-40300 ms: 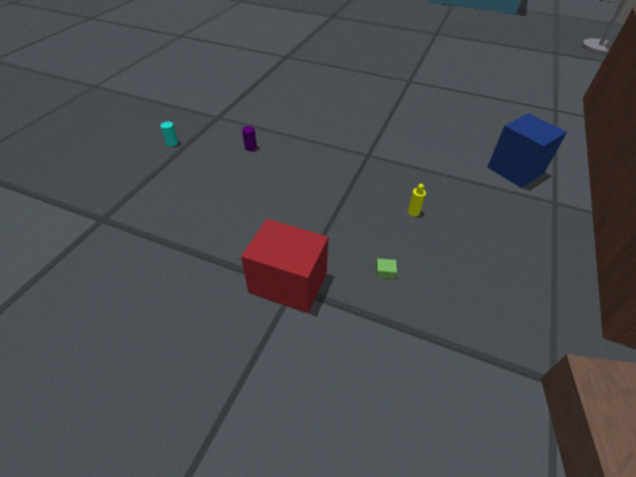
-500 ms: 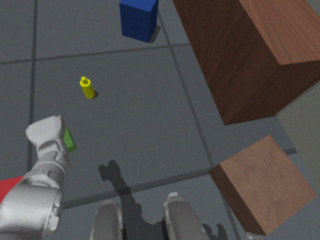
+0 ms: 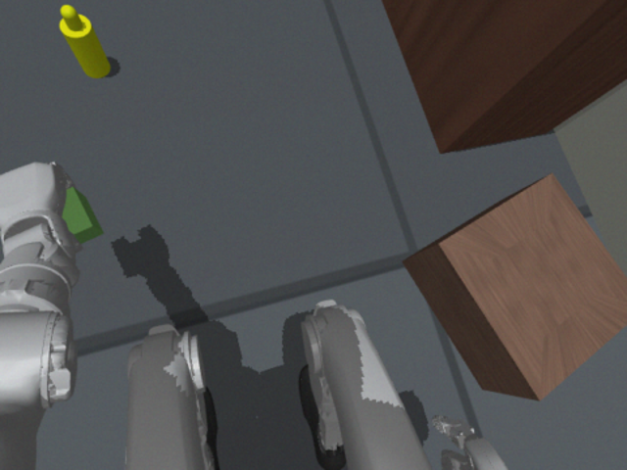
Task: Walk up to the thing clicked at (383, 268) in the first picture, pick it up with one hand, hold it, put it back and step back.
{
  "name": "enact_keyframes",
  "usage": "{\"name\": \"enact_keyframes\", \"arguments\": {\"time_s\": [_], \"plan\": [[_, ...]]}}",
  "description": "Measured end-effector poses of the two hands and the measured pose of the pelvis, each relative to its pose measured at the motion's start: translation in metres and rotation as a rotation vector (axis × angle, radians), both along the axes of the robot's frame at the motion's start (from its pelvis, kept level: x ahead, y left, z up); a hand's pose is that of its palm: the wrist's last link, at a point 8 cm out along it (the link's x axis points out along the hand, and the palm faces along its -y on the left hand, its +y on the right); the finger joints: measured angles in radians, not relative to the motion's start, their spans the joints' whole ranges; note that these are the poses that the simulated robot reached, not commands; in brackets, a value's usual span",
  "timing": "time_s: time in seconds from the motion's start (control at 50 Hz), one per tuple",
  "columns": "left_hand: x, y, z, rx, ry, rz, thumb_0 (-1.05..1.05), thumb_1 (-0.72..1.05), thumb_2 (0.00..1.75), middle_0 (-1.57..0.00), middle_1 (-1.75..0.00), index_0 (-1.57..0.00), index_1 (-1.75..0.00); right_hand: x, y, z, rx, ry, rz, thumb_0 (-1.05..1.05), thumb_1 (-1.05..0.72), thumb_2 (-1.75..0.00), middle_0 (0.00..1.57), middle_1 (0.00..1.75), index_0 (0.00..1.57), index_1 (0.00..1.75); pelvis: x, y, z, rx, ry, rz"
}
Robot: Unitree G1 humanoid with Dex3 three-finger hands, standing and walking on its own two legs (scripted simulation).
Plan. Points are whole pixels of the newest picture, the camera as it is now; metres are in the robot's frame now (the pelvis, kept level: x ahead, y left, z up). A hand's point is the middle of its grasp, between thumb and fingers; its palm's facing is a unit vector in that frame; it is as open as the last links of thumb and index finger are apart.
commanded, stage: crouch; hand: left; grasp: from above
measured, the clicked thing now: (62, 222) +0.48 +0.27 -0.19
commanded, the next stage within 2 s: lower in 0.84 s
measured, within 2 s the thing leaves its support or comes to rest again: neither
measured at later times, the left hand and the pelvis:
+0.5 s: hand (77, 224) +0.49 +0.27 -0.24, palm faces -0.37 -0.17 -0.91, open 8.9 cm; pelvis -0.01 +0.00 -0.09, yaw -3 degrees
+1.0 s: hand (79, 224) +0.50 +0.28 -0.28, palm faces -0.36 -0.17 -0.92, open 8.9 cm; pelvis -0.01 +0.00 -0.12, yaw -5 degrees
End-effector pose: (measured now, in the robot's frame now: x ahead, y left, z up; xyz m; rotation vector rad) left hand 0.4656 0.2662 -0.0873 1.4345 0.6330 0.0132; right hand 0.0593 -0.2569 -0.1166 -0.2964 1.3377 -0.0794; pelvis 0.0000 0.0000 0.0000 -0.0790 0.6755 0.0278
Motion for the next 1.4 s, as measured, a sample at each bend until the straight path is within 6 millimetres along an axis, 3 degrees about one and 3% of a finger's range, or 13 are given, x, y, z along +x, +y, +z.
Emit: {"name": "enact_keyframes", "arguments": {"time_s": [0.16, 0.48, 0.64, 1.04, 1.4], "plan": [[0.009, 0.003, -0.037, -0.007, 0.002, 0.020, 0.01, 0.21, 0.14, -0.82, -0.34, -0.86, -0.29, -0.010, -0.009, -0.024, -0.017, 0.033, 0.014, 0.00, -0.89, -0.90, 0.20, 0.30, 0.20, 0.30, -0.004, 0.000, -0.031, -0.008, -0.007, -0.012], [0.026, 0.004, -0.092, -0.001, 0.012, 0.012, 0.01, 0.23, 0.07, -0.85, -0.27, -0.89, -0.22, -0.067, -0.005, -0.070, 0.012, 0.165, -0.012, 0.00, -0.89, -0.90, 0.20, 0.30, 0.20, 0.30, -0.012, -0.001, -0.086, -0.016, -0.037, -0.036], [0.033, 0.007, -0.112, 0.002, 0.012, 0.011, 0.01, 0.24, 0.04, -0.86, -0.25, -0.90, -0.20, -0.075, 0.000, -0.084, 0.024, 0.182, -0.005, 0.00, -0.89, -0.90, 0.20, 0.30, 0.20, 0.30, -0.012, -0.001, -0.104, -0.026, -0.056, -0.047], [0.040, 0.017, -0.141, 0.005, 0.014, 0.023, 0.00, 0.20, 0.10, -0.88, -0.26, -0.91, -0.23, -0.069, -0.003, -0.090, -0.008, 0.181, 0.036, 0.00, -0.90, -0.90, 0.20, 0.30, 0.20, 0.30, -0.010, 0.003, -0.125, -0.053, -0.079, -0.059], [0.050, 0.007, -0.181, 0.003, 0.020, 0.005, -0.01, 0.17, 0.16, -0.86, -0.32, -0.89, -0.29, -0.080, 0.003, -0.089, 0.000, 0.229, 0.066, 0.00, -0.91, -0.90, 0.20, 0.30, 0.20, 0.30, -0.008, 0.003, -0.134, -0.073, -0.095, -0.078]]}}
